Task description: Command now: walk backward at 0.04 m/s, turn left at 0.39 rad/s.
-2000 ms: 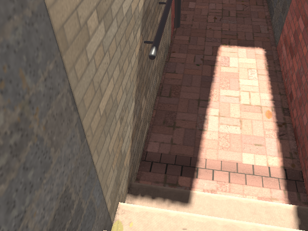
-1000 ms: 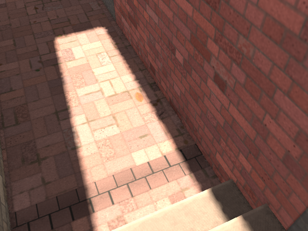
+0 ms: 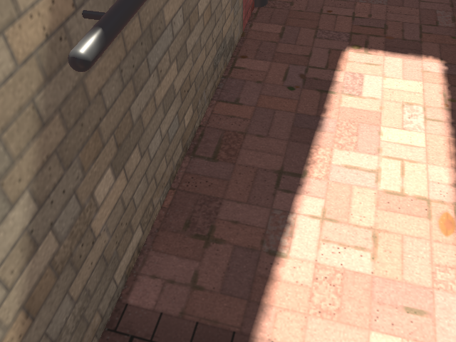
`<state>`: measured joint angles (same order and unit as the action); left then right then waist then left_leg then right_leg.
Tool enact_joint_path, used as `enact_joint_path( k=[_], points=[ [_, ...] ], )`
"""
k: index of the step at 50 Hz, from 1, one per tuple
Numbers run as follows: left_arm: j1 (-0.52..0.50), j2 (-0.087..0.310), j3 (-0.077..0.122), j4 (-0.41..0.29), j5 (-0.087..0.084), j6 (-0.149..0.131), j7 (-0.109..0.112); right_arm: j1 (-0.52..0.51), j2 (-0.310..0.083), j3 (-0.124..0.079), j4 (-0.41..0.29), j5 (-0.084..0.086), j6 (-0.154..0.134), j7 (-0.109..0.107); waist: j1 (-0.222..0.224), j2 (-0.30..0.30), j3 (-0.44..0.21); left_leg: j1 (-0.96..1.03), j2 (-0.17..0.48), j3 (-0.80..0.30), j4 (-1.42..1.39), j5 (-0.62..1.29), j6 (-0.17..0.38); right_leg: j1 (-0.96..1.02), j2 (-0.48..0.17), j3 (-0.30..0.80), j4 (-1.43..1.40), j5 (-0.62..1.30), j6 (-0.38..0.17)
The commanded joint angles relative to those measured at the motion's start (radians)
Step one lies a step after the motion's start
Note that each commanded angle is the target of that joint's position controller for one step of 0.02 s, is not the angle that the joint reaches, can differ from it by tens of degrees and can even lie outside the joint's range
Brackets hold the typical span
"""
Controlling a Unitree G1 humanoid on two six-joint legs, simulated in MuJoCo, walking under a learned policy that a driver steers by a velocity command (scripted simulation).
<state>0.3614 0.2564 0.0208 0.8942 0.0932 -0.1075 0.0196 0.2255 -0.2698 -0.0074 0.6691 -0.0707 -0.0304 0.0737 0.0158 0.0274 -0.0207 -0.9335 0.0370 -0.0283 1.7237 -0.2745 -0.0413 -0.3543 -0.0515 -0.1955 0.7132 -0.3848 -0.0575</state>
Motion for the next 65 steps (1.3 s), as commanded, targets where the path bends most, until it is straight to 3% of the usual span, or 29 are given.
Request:
enact_joint_path(
  k=[1,2,6,7,8,9,10,12,16,20,25,28,30,31,32,33,34,37,38,39,40,41,45,48,50,52,54,56,65],
  points=[
    [-0.213,0.146,0.01,-0.119,-0.006,-0.056,0.052,0.139,0.052,0.021,-0.042,0.004,0.023,0.04,-0.103,-0.092,-0.023,0.22,0.052,0.048,-0.447,0.347,-0.032,-0.216,-0.175,0.096,-0.213,0.765,-0.135],
    [-0.097,0.108,0.01,-0.07,-0.142,-0.004,0.011,-0.033,0.062,0.003,-0.043,0.074,0.071,-0.041,-0.063,-0.067,-0.034,0.387,-0.027,0.091,-0.687,0.21,0.001,-0.111,-0.218,0.134,-0.22,0.927,-0.105],
    [-0.187,0.139,0.01,-0.138,-0.102,0.06,-0.024,0.08,0.008,-0.025,0.031,0.069,0.115,-0.093,-0.112,-0.246,-0.099,0.67,-0.108,0.141,-0.766,0.229,0.056,-0.068,-0.231,0.039,-0.01,0.825,-0.068],
    [-0.265,0.326,0.077,-0.163,0.059,0.022,-0.054,0.124,-0.12,-0.07,0.032,-0.038,0.067,-0.053,-0.112,-0.066,0.111,0.606,-0.092,0.13,-0.709,0.303,0.074,-0.263,-0.3,0.185,0.019,0.52,-0.063],
    [-0.301,0.332,0.106,-0.17,-0.01,0.005,-0.064,0.166,-0.153,-0.09,0.046,-0.028,0.023,-0.058,-0.155,-0.039,0.009,0.667,-0.046,0.058,-1.029,0.162,0.076,-0.179,-0.27,0.177,0.101,0.239,-0.04],
    [-0.05,0.177,0.079,-0.176,-0.036,-0.001,-0.056,0.178,-0.318,-0.134,0.06,-0.003,-0.009,-0.083,-0.015,0.23,-0.163,0.985,0.119,-0.206,-1.126,0.527,0.318,-0.339,-0.056,0.048,0.396,-0.245,0.05],
    [0.008,0.127,0.055,-0.133,-0.038,-0.004,-0.049,0.415,-0.238,-0.117,0.126,-0.04,-0.038,-0.05,-0.14,0.13,-0.193,1.197,0.252,-0.48,-1.205,0.414,0.493,-0.614,0.026,0.21,0.59,-0.428,0.084],
    [-0.165,0.042,0.024,-0.166,-0.05,-0.005,-0.016,0.513,-0.114,-0.085,0.2,-0.014,-0.079,-0.005,-0.229,0.062,0.057,1.078,0.354,-0.825,-1.372,-0.511,0.448,-0.992,0.0,0.43,0.611,-0.221,0.085],
    [0.02,0.088,0.029,-0.041,0.03,0.033,-0.006,0.043,-0.027,-0.04,0.185,0.005,-0.061,0.008,0.058,-0.008,0.039,0.251,0.155,-0.407,-1.328,-0.398,0.323,-0.443,0.001,0.274,0.804,0.132,0.098],
    [-0.052,0.116,0.023,-0.086,0.009,0.028,-0.063,0.105,-0.06,-0.02,0.271,-0.011,-0.124,-0.045,-0.001,0.02,-0.01,0.266,0.122,-0.229,-1.261,-0.268,0.307,-0.377,0.009,0.257,0.727,0.306,0.097],
    [-0.183,0.11,0.014,-0.132,0.014,0.009,-0.018,0.208,-0.079,0.001,0.309,-0.01,-0.122,-0.046,-0.082,0.071,-0.024,0.489,0.198,-0.285,-1.165,-0.211,0.33,-0.349,-0.016,0.211,0.525,0.099,0.1],
    [-0.112,0.088,0.008,-0.094,0.01,-0.007,0.01,0.105,-0.193,-0.034,0.243,0.006,-0.107,-0.024,-0.039,0.057,0.023,0.369,0.176,-0.214,-1.089,-0.028,0.315,-0.047,0.058,0.089,0.362,-0.196,0.109],
    [0.226,0.103,0.037,0.034,-0.027,-0.037,0.001,-0.04,-0.257,-0.077,0.177,-0.01,-0.089,0.002,0.108,-0.051,0.006,0.272,0.081,-0.089,-0.744,0.031,0.333,0.264,0.17,-0.034,0.065,-0.072,0.108],
    [0.42,0.158,0.063,0.106,-0.021,-0.059,0.004,-0.073,-0.2,-0.083,0.139,-0.037,-0.085,0.025,0.155,-0.2,-0.024,0.066,-0.037,-0.011,-0.342,0.053,0.267,0.491,0.107,0.181,-0.007,0.091,0.006],
    [0.421,0.252,0.058,0.082,-0.006,-0.082,-0.022,-0.054,-0.001,-0.038,0.068,-0.023,-0.087,0.043,0.087,-0.271,-0.023,-0.269,-0.21,-0.096,-0.184,-0.343,0.218,0.596,-0.139,0.738,-0.115,0.51,-0.225],
    [0.41,0.226,0.063,0.091,0.014,-0.087,-0.052,-0.218,0.044,-0.016,-0.012,-0.003,-0.085,0.043,0.137,-0.131,0.174,-0.658,-0.181,-0.303,-0.178,-0.318,0.198,0.6,-0.342,1.05,-0.176,0.456,-0.372],
    [0.27,0.137,0.041,0.087,0.031,-0.071,-0.074,-0.21,0.031,-0.015,0.009,-0.009,-0.07,0.025,0.069,-0.011,0.203,-0.75,-0.085,-0.375,-0.208,-0.153,0.176,0.583,-0.362,0.971,-0.144,0.332,-0.352],
    [-0.204,-0.108,-0.034,-0.062,0.018,-0.041,-0.078,0.023,-0.003,0.013,0.14,-0.079,-0.048,0.009,-0.099,0.055,0.074,-0.165,0.022,-0.189,-0.479,0.474,0.114,-0.135,-0.082,0.446,-0.059,0.183,-0.202],
    [-0.269,-0.039,-0.021,-0.1,-0.006,-0.045,-0.059,0.062,-0.015,0.009,0.151,-0.088,-0.036,0.017,-0.138,-0.025,0.049,0.122,0.009,-0.041,-0.479,0.607,0.084,-0.419,-0.008,0.341,-0.042,0.035,-0.181],
    [-0.293,0.012,-0.012,-0.134,-0.006,-0.071,-0.044,0.036,-0.023,0.014,0.14,-0.063,-0.036,0.023,-0.122,0.045,0.021,0.487,-0.008,0.031,-0.615,0.878,0.068,-0.686,0.078,0.189,-0.041,-0.125,-0.126],
    [-0.148,0.115,0.017,-0.04,-0.172,-0.028,0.017,-0.139,-0.026,-0.008,0.063,0.126,-0.029,-0.036,-0.111,0.055,0.121,0.574,-0.042,0.015,-0.838,0.783,0.036,-0.583,-0.007,0.335,-0.209,0.022,-0.116],
    [-0.037,0.122,0.013,0.009,-0.185,-0.015,0.039,-0.268,-0.052,0.003,0.02,0.16,-0.032,-0.052,-0.04,0.028,0.185,0.565,-0.047,0.017,-0.923,0.711,0.022,-0.527,-0.023,0.372,-0.176,-0.007,-0.101],
    [0.098,0.084,0.034,0.073,-0.124,0.026,0.031,-0.37,-0.063,-0.005,0.001,0.128,-0.057,-0.006,0.086,-0.067,0.136,0.336,0.021,0.008,-1.419,0.803,0.038,0.184,-0.049,0.335,0.093,0.069,-0.066],
    [0.047,0.086,0.042,0.089,-0.099,0.048,-0.005,0.068,-0.111,-0.051,0.134,0.099,-0.036,-0.024,-0.105,-0.092,-0.035,0.788,0.011,0.055,-1.489,0.679,0.118,0.176,-0.008,0.315,0.562,0.477,-0.058],
    [0.133,-0.065,0.022,0.064,-0.13,0.024,-0.032,0.311,-0.096,-0.041,0.216,0.023,-0.032,-0.038,-0.158,0.172,-0.192,1.424,0.226,-0.121,-1.051,1.104,0.273,-0.466,0.164,0.366,1.221,-0.454,0.009],
    [0.085,0.059,0.029,-0.057,-0.185,0.001,-0.026,0.206,-0.165,-0.074,0.175,0.043,-0.026,-0.053,-0.12,0.17,-0.29,1.392,0.401,-0.36,-1.202,0.557,0.468,-0.709,0.089,0.412,1.086,-0.281,0.037],
    [-0.094,0.12,0.048,-0.108,-0.151,0.054,0.027,-0.017,-0.072,-0.047,0.119,0.022,-0.03,-0.091,-0.045,-0.067,-0.169,0.932,0.419,-0.418,-1.443,0.178,0.417,-0.567,0.024,0.346,0.9,0.043,0.069],
    [-0.026,0.038,0.036,-0.107,-0.099,0.117,0.043,-0.139,-0.041,-0.026,0.117,0.024,-0.045,-0.096,0.069,-0.04,-0.035,0.521,0.364,-0.28,-1.452,0.375,0.387,-0.335,-0.044,0.368,0.648,0.066,0.143],
    [-0.283,0.031,0.049,-0.238,-0.103,0.115,0.001,-0.014,-0.123,-0.067,0.136,0.078,-0.001,-0.139,-0.02,0.126,-0.109,0.715,0.238,0.069,-1.386,0.499,0.229,-0.206,0.013,0.229,0.138,0.315,0.125]
  ],
)
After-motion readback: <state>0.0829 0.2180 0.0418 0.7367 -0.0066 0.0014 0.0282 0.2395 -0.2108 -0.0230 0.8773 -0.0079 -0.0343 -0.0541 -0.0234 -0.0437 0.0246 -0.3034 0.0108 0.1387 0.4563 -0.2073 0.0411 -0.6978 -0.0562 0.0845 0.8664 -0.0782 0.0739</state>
